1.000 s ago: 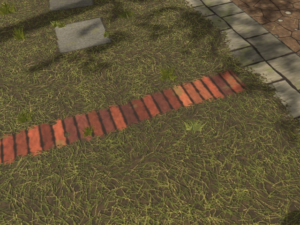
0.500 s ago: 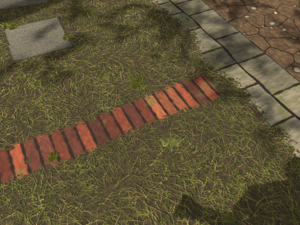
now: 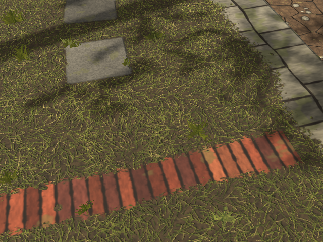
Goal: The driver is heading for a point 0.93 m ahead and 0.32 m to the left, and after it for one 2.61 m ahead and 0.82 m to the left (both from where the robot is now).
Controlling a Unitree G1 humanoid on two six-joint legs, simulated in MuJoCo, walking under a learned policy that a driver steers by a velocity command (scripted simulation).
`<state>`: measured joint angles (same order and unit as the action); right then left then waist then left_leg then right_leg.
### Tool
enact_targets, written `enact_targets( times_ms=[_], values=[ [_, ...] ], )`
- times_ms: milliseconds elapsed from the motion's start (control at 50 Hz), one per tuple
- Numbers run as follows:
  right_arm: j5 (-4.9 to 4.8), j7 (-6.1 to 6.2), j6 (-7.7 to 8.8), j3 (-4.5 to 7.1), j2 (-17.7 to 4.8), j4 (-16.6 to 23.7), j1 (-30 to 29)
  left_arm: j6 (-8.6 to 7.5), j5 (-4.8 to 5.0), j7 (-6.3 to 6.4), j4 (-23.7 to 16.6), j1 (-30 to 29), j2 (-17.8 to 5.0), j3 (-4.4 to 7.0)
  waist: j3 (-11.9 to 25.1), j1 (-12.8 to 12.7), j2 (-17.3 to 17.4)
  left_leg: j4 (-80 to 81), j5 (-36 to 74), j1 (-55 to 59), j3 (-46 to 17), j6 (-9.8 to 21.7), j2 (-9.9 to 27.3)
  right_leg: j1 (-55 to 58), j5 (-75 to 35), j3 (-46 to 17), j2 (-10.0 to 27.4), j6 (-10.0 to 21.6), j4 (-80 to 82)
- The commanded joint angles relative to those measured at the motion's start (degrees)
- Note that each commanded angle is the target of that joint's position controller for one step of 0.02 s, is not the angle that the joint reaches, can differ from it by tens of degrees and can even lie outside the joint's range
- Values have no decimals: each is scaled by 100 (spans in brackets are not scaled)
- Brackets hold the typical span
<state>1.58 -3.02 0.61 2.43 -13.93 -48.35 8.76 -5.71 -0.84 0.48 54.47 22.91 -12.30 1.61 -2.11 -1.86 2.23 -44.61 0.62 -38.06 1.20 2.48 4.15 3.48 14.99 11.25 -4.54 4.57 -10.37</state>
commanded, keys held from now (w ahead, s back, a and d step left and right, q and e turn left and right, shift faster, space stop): w+q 1.00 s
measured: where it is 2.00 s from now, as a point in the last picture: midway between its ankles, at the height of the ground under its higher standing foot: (83, 159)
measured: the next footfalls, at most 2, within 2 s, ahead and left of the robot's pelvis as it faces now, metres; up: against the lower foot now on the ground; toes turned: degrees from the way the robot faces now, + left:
left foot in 0.16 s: +0.24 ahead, +0.08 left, +0.00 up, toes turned +10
right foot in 0.66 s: +0.59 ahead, -0.01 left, +0.00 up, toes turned +25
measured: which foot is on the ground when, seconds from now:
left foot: up 0.00-0.14, down 0.16-0.66, up 0.68-1.00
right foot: down 0.00-0.18, up 0.20-0.64, down 0.66-1.00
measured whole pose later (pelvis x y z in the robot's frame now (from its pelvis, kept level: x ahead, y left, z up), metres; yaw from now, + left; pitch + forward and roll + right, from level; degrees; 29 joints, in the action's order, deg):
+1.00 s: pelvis +0.55 +0.08 +0.00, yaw +35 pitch +1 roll -1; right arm 1.9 -3.8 -0.5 3.4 -17.1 -42.4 8.0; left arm -5.0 -1.1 -0.1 49.4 21.5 -14.5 2.6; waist -2.0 -2.3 3.1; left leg -54.5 -6.4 -38.2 -1.0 1.9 3.0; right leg -2.3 13.6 10.4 -0.5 1.6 -15.0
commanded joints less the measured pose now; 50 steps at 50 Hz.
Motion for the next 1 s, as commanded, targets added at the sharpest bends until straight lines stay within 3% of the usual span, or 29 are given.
enact_targets(
  times_ms=[20,80,120,140,160,180,200,220,240,260,300,320,360,420,500,560,600,640,660,680,700,720,740,760,780,820,880,1000],
  values=[
    [13,-47,92,-59,-119,593,-851,-38,-9,85,-92,283,-709,120,-428,-126,-484,627,92,22,460,136,-130,-86,-3370,-216,1679,176,147],
    [32,-26,85,-28,-221,617,-710,41,-39,161,-10,276,-880,143,-195,42,-652,913,-616,538,776,447,-509,447,-5428,33,1796,80,-640],
    [54,28,81,56,-387,442,-26,128,-74,208,-18,151,-1063,193,226,379,-819,971,-1268,1318,895,735,-866,560,-6654,157,1875,79,-1838],
    [74,57,115,145,-546,262,595,177,-85,200,-55,104,-1137,216,582,641,-803,1221,-1417,2088,780,913,-993,308,-6342,164,1889,110,-2833],
    [145,121,147,289,-835,3,1500,186,-56,170,-173,-90,-1156,224,1013,1125,-506,1695,-1409,3444,204,1207,-717,-646,-5034,229,1751,12,-4332],
    [163,220,105,502,-1528,14,1724,131,38,50,-516,138,-570,107,1582,885,760,1716,-1436,5374,-2412,2025,1019,-3064,-575,219,882,-288,-6573],
    [-51,201,48,525,-1612,78,1611,61,-6,-1,-758,-339,-850,181,1857,878,459,2598,-1221,5722,-4495,2465,1579,-4295,1501,-1005,149,-340,-7561],
    [-128,239,23,497,-1468,42,1316,-14,-26,-38,-918,-853,-844,165,976,797,-20,2818,-1143,5081,-3533,2214,1419,-4792,861,-1439,622,-293,-7288],
    [-138,259,31,422,-1143,46,1028,-74,14,-49,-935,-843,-827,142,421,550,-294,2983,-761,4241,-2937,1940,1238,-4576,423,-1364,837,-305,-6719],
    [-127,275,61,364,-925,68,778,-44,-20,-40,-868,-768,-801,154,74,281,-499,3080,-217,3590,-2432,1667,911,-4240,318,-1348,992,-353,-6224],
    [-170,293,161,291,-751,104,589,189,-192,-59,-840,-549,-700,131,96,10,-331,3186,435,2923,-1803,1479,466,-3593,268,-1331,1101,-550,-5685],
    [-176,281,226,296,-793,86,663,280,-219,-81,-873,-556,-657,127,148,-20,-278,3183,750,2821,-1679,1483,353,-3526,248,-1255,1083,-627,-5535],
    [-166,269,280,342,-971,52,836,367,-206,-113,-1007,-806,-598,112,129,6,-160,3247,827,2664,-1522,1424,185,-3618,-76,-1147,1083,-747,-5073],
    [-158,265,265,357,-1003,11,1206,385,-178,-127,-1297,-1601,-622,102,-38,289,27,3290,616,2807,-1595,1243,72,-4011,-757,-1101,1065,-845,-4184],
    [-130,288,231,378,-1044,-12,1627,345,-124,-169,-1566,-2379,-627,51,-12,638,167,3065,709,3376,-1787,1111,82,-4151,-1320,-1143,866,-811,-3189],
    [-70,330,217,393,-1116,18,1757,272,-80,-182,-1748,-2736,-697,26,-11,741,211,2762,1090,3700,-2013,1055,218,-3980,-1261,-1177,682,-713,-2635],
    [-48,377,226,418,-1215,118,1539,220,-62,-168,-1740,-2468,-842,57,24,520,276,2524,1210,3619,-2204,874,311,-3323,-1015,-1290,596,-581,-2195],
    [-40,354,267,442,-1331,233,1187,147,-49,-87,-1444,-1434,-1086,162,385,8,209,1666,1875,3225,-2193,640,133,-1800,-606,-1199,340,-385,-1840],
    [-89,299,314,407,-1212,247,1143,65,-109,-14,-1267,-643,-1297,244,853,-399,-176,478,1593,2820,-1866,495,-284,-644,-565,-1442,650,-208,-1527],
    [-222,265,356,264,-685,461,1320,47,-259,92,-1285,188,-1778,349,1805,-602,-978,-1265,-220,1897,-1273,320,-757,762,936,-3089,2163,108,-1237],
    [-252,264,328,218,-525,619,1909,140,-257,71,-1290,-110,-2107,433,2016,-66,-2226,-2262,-3399,485,-818,246,-1329,1216,1110,-5587,3098,632,-435],
    [-73,318,217,262,-926,373,1770,202,-170,45,-1369,-529,-1490,338,1218,58,-1119,-2750,-2895,108,-879,296,-751,503,1776,-5236,2900,625,-479],
    [-37,261,191,268,-932,370,1403,208,-117,24,-1421,-854,-1023,229,569,59,-519,-2617,-2344,179,-789,262,-557,-239,1442,-4240,2596,514,-397],
    [-36,212,168,250,-822,400,1230,202,-128,12,-1401,-1021,-841,176,303,135,-464,-2386,-2059,322,-712,209,-382,-671,661,-3444,2302,387,-276],
    [33,159,114,251,-781,429,1139,171,-115,26,-1322,-952,-793,155,173,161,-705,-2240,-1965,407,-657,152,-262,-905,18,-2881,2110,312,-204],
    [57,71,-5,226,-687,465,1117,59,-59,-2,-1176,-773,-796,159,176,220,-905,-2212,-1799,518,-552,76,-207,-1065,-936,-2220,1947,287,-108],
    [49,-14,-73,186,-595,675,635,-47,-5,-47,-1046,-591,-861,207,116,218,-798,-2084,-1377,44,-495,-3,-101,-911,-1604,-1630,1990,394,81],
    [24,-140,-28,43,-373,1073,-507,-21,-21,-52,-833,-347,-895,236,-156,32,-730,-377,-236,-3,-46,-58,-52,-780,-2123,-516,1762,296,170]
  ],
)
Keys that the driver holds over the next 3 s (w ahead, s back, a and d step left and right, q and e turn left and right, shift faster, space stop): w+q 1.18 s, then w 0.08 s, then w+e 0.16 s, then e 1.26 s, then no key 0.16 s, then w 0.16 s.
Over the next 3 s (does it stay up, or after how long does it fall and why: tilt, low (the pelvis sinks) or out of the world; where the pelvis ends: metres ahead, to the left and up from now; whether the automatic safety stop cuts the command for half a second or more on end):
stays up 0.85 0.40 0.01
